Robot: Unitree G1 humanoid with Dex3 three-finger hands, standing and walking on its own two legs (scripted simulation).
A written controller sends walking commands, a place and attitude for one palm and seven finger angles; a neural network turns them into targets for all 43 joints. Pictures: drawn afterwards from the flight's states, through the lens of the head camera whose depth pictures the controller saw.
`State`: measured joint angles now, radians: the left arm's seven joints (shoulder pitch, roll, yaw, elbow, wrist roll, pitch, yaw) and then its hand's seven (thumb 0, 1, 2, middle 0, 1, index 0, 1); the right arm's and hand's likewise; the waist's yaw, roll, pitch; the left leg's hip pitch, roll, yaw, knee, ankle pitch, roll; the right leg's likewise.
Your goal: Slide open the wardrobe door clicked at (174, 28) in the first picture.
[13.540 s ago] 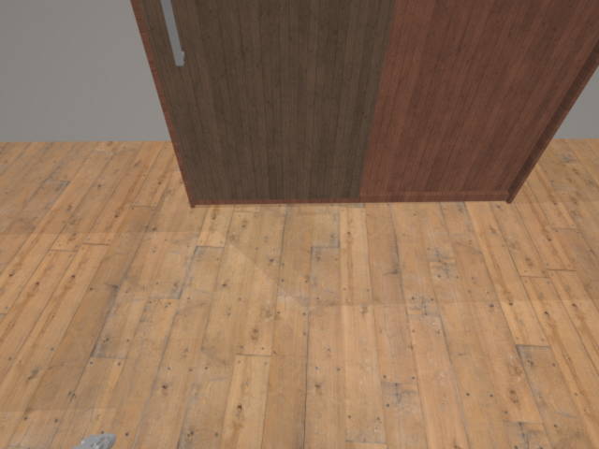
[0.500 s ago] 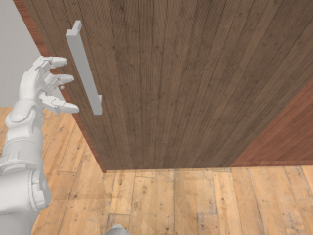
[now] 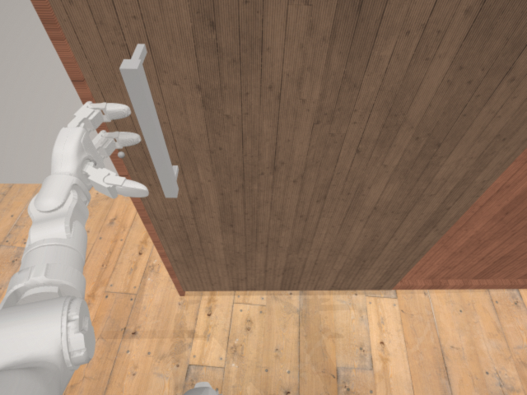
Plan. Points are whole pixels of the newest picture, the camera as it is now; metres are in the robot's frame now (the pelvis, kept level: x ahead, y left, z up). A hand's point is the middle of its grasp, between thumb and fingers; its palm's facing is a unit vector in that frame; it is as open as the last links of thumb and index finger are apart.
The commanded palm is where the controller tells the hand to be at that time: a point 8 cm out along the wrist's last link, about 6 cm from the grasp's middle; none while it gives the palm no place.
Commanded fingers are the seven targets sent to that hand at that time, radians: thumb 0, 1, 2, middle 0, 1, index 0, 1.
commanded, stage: feel for the door with the fingertips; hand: left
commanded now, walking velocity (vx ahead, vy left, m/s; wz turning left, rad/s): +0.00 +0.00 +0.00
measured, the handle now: (158, 132) +0.50 +0.17 +0.11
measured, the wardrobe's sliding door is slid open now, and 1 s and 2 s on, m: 0.00 0.00 0.00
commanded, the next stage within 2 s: slide the fingers in behind the handle in 0.60 s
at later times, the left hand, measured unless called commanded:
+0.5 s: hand (134, 145) +0.46 +0.20 +0.13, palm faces +0.02 -1.00 +0.00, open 14.0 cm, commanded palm +0.43 +0.25 +0.12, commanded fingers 0.00 -0.50 0.30 -0.30 -1.20 -0.30 -1.20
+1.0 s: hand (137, 147) +0.46 +0.19 +0.12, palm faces +0.01 -1.00 -0.01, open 13.8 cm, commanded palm +0.43 +0.24 +0.12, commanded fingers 0.00 -0.50 0.30 -0.30 -1.20 -0.30 -1.20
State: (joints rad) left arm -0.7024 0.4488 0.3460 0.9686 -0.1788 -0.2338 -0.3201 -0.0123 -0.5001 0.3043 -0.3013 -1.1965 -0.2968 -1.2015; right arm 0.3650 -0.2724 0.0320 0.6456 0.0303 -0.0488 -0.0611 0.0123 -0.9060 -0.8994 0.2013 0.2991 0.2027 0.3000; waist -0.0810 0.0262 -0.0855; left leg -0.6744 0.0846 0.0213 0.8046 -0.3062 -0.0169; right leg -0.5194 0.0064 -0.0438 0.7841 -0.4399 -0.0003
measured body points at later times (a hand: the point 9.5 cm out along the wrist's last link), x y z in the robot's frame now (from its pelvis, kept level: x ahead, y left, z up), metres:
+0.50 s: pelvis +0.00 +0.00 +0.00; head +0.05 +0.00 +0.45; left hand +0.45 +0.25 +0.13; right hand +0.05 -0.27 -0.11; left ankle +0.05 +0.13 -0.70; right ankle -0.03 -0.12 -0.70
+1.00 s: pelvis -0.01 +0.00 +0.00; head +0.05 +0.01 +0.44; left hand +0.45 +0.25 +0.12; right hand +0.03 -0.26 -0.12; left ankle +0.05 +0.13 -0.70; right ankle -0.03 -0.12 -0.70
